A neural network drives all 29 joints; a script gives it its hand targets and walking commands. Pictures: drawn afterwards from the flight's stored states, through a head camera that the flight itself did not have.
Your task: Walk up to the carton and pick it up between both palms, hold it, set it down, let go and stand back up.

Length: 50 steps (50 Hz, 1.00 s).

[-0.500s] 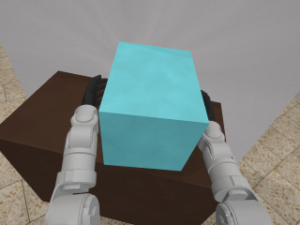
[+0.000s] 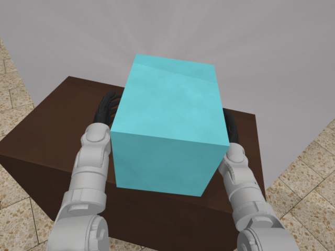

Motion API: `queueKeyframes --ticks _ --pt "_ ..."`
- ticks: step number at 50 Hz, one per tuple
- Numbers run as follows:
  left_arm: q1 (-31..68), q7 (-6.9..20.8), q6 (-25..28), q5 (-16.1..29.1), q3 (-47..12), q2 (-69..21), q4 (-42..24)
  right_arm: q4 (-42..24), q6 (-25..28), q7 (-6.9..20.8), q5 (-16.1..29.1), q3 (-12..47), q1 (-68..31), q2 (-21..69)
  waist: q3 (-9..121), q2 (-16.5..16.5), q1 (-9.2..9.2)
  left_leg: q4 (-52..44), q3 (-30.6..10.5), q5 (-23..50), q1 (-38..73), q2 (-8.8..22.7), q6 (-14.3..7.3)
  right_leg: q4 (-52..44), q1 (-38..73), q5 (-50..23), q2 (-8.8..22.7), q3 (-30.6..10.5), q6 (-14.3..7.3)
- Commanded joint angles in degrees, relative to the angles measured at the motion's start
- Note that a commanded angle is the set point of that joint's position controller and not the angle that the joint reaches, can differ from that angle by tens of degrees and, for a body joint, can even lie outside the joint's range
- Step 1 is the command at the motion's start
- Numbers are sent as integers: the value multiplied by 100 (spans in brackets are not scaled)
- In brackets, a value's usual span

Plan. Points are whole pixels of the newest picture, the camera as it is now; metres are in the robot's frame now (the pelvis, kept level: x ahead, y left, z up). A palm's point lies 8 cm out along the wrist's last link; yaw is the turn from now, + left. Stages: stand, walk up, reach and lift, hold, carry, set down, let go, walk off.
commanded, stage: set down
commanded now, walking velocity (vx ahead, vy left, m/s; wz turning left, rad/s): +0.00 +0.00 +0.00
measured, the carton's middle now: (167, 123) +0.42 +0.01 +0.08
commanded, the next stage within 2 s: none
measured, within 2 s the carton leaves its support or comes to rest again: rests again in 1.56 s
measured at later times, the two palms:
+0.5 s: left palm (105, 125) +0.39 +0.17 +0.08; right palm (224, 144) +0.36 -0.14 +0.07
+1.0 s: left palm (107, 131) +0.40 +0.18 +0.05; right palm (220, 149) +0.36 -0.14 +0.04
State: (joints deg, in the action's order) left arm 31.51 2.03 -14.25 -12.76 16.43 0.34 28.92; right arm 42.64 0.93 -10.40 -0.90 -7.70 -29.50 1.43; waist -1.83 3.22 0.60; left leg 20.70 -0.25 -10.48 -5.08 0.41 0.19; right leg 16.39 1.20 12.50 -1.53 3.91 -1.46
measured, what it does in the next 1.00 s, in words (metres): stands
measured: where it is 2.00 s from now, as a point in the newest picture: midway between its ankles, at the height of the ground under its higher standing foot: outside the picture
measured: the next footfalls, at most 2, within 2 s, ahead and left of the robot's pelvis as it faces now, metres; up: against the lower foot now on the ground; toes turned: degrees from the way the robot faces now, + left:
none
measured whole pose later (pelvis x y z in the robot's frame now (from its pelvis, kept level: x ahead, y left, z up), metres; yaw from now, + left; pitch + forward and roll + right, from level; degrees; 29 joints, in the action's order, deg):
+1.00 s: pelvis +0.01 +0.01 +0.00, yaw -2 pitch +6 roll -1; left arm 39.1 2.3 6.9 -14.3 21.2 2.4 57.1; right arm 53.4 12.2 -7.8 -18.1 -26.9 -32.4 6.7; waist 3.9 2.8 -0.9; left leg 20.4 1.7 -9.4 -17.2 0.4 -0.9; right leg 15.2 -11.1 10.3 -1.3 2.1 -0.5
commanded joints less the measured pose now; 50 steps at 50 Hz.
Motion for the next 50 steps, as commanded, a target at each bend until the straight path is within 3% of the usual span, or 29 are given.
queueKeyframes --ticks 1,5,9,12,16,24,28,31,35,39,44,45,47,50 --pt "4080 696 480 279 -2414 -3105 -569 -1596 618 724 -134 1808 -4608 3193 2624 -528 64 32 256 2543 1103 -107 278 11 370 -2842 -25 72 449" --pt "3927 846 408 155 -2090 -3104 -114 -1463 639 728 -256 1576 -4673 3123 2512 -451 -18 -122 296 2154 913 -105 186 -13 433 -2649 48 49 440" --pt "4299 800 685 220 -2033 -3104 1 -1510 812 784 -347 1418 -4953 3225 2947 -559 -90 -22 352 2352 925 -104 223 42 416 -2703 39 78 401" --pt "4356 770 889 84 -1886 -3054 292 -1167 868 840 -582 1219 -4809 3279 2934 -540 -92 -60 402 2394 892 -72 230 16 409 -2767 41 99 409" --pt "4382 709 1112 143 -1922 -3184 399 -1024 1040 919 -719 1081 -4744 3314 3230 -609 -100 78 407 2994 1159 -26 315 14 244 -2732 -33 128 340" --pt "4661 715 1396 28 -1561 -3048 1139 -485 1117 993 -1108 599 -4806 3302 3082 -541 -130 -81 526 2421 769 -56 270 -71 226 -2438 43 96 337" --pt "4740 745 1561 -92 -1361 -2962 1237 -331 1178 1020 -1346 358 -4630 3373 3181 -556 -111 -99 572 2446 696 -63 277 -3 314 -2591 69 91 359" --pt "4642 702 1727 -51 -1297 -2996 1339 -307 1293 1046 -1351 379 -4611 3430 3374 -521 -182 1 555 2871 768 -39 296 59 305 -2881 46 109 366" --pt "4723 705 1857 -167 -1067 -2888 1815 -57 1306 1094 -1603 84 -4594 3413 3194 -513 -162 -77 572 2441 579 7 277 -29 138 -2297 42 105 300" --pt "4729 681 2040 -198 -1010 -2837 1855 -111 1469 1126 -1679 11 -4637 3388 3569 -610 -235 14 610 2826 506 9 274 85 220 -2736 76 97 312" --pt "4795 568 2311 -146 -1106 -2864 1971 72 1621 1168 -1777 -19 -4589 3446 3720 -589 -234 115 545 3145 692 73 342 41 -82 -2539 18 94 230" --pt "4637 616 2338 -205 -1200 -3075 2136 -206 1815 1109 -1935 126 -4696 3782 4303 -416 -37 170 600 2848 283 0 219 69 109 -3027 133 -28 301" --pt "4623 617 2478 -210 -1169 -3032 2193 36 1942 1088 -2007 116 -4621 3874 4364 -438 -93 135 552 2810 -45 -2 236 325 451 -3622 164 -16 353" --pt "4533 597 2583 -281 -1163 -2991 2354 325 2039 1109 -1986 115 -4511 3843 4043 -533 -152 189 504 3061 103 33 289 334 377 -3580 136 18 318"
